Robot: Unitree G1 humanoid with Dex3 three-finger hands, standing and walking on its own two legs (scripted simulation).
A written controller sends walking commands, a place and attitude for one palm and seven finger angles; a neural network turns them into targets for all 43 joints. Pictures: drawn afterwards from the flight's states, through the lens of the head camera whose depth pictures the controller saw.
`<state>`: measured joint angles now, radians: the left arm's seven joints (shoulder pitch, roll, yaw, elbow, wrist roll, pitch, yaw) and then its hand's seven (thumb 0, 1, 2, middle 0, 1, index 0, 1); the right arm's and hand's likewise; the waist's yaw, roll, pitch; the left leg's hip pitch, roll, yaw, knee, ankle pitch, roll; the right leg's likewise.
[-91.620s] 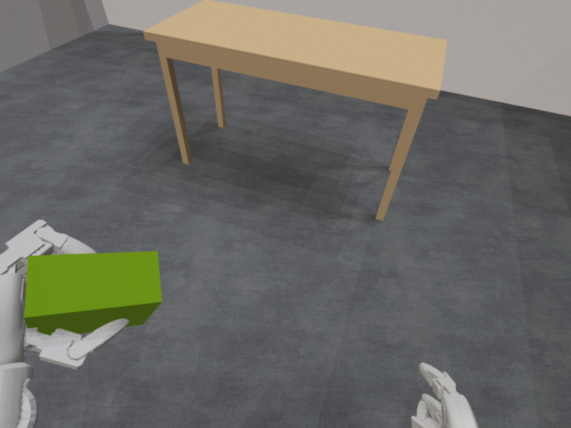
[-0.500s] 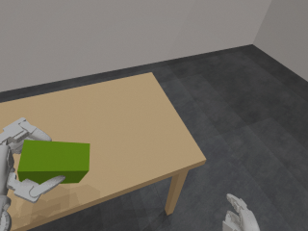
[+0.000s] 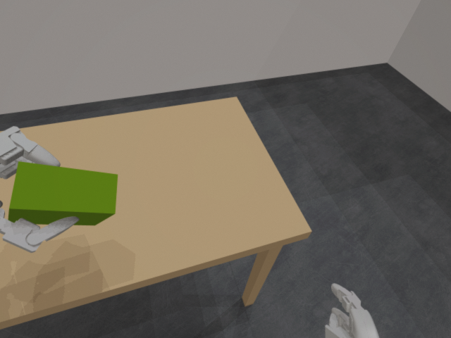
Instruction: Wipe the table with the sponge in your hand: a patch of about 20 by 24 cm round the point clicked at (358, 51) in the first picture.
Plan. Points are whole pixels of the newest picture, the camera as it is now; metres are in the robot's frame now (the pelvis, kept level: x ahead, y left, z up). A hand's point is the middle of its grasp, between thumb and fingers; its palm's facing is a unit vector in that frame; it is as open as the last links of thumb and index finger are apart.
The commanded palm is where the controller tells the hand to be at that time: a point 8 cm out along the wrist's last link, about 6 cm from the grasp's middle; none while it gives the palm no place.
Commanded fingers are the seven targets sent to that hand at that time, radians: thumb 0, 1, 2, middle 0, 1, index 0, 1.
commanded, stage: come to a stop and stand still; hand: left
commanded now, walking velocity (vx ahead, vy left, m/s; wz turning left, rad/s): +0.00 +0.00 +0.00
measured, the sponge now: (77, 199) +0.25 +0.25 +0.14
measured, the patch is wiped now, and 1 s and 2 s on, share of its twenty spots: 0.00 0.00 0.00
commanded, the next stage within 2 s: look again from close up in 1.72 s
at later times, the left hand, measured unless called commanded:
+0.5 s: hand (0, 197) +0.23 +0.32 +0.17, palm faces +0.39 -0.85 -0.36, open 10.0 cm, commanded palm +0.16 +0.35 +0.18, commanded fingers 0.00 0.10 1.30 -1.20 -1.60 -1.20 -1.60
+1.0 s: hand out of the picture +0.20 +0.34 +0.16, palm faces +0.37 -0.84 -0.39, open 10.0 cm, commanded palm +0.14 +0.37 +0.18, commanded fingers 0.00 0.10 1.30 -1.20 -1.60 -1.20 -1.60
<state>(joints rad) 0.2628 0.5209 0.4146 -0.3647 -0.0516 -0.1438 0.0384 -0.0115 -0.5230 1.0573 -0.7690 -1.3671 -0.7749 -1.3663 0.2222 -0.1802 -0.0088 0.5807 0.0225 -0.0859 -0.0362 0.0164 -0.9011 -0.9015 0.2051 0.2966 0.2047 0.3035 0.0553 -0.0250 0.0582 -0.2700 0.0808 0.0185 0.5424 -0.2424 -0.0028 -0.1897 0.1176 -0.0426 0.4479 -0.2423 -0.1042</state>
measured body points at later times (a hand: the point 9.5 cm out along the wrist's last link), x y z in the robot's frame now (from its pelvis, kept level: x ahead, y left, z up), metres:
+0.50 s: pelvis +0.00 +0.07 +0.01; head +0.03 +0.10 +0.45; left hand +0.20 +0.37 +0.19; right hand +0.19 -0.14 -0.06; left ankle +0.02 +0.15 -0.74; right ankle +0.00 -0.05 -0.74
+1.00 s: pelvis -0.02 +0.09 +0.01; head +0.00 +0.11 +0.46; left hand +0.17 +0.38 +0.18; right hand +0.16 -0.13 -0.07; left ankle +0.02 +0.15 -0.74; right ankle +0.00 -0.05 -0.74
